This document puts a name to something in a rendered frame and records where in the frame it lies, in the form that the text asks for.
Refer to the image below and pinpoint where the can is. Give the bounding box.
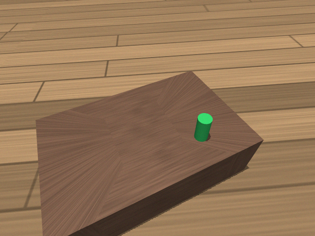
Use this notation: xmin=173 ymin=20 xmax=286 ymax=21
xmin=194 ymin=113 xmax=213 ymax=142

